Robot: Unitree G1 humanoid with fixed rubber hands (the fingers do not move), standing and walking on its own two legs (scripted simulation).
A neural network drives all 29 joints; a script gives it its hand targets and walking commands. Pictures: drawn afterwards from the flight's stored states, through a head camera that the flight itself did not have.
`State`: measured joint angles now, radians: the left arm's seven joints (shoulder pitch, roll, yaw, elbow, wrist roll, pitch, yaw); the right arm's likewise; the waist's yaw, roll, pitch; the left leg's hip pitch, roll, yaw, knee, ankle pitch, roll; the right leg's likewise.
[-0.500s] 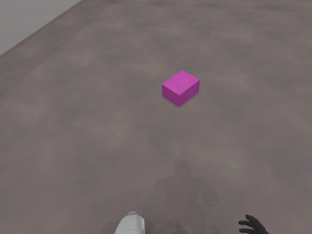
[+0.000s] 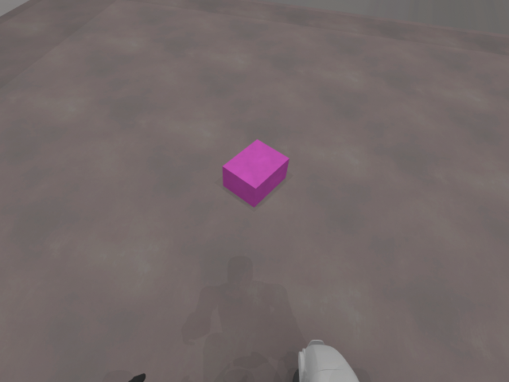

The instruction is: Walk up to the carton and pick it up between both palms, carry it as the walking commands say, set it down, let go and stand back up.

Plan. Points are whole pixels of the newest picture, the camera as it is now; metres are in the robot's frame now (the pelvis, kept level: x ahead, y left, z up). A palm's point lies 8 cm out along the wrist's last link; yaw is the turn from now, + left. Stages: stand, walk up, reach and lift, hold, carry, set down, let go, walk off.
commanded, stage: walk up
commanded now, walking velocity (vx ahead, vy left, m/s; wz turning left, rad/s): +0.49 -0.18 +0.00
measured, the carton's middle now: (255, 172) +1.15 -0.11 -0.71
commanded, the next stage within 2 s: none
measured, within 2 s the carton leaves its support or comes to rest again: neither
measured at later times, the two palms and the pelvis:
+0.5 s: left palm (160, 365) +0.18 +0.16 -0.12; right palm (396, 264) +0.35 -0.32 -0.14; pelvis +0.25 -0.08 +0.00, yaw +0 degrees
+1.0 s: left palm (156, 197) +0.57 +0.22 -0.15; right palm (365, 219) +0.45 -0.28 -0.11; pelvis +0.50 -0.02 +0.00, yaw +0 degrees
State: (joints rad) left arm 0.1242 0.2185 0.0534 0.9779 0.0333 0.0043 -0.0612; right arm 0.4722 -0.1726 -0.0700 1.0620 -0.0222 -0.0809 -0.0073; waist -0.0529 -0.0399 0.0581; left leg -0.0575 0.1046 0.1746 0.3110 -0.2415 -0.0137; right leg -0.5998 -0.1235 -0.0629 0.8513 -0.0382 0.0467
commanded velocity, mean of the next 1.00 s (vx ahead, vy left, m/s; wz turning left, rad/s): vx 0.49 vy -0.02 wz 0.00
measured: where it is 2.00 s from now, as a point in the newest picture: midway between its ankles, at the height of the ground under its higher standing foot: (254, 252)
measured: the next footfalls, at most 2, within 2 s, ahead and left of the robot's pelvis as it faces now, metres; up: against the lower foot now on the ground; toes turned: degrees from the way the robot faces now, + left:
right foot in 0.20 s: +0.26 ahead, -0.19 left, +0.00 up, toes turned -11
left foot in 0.72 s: +0.53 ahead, +0.09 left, +0.00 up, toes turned +10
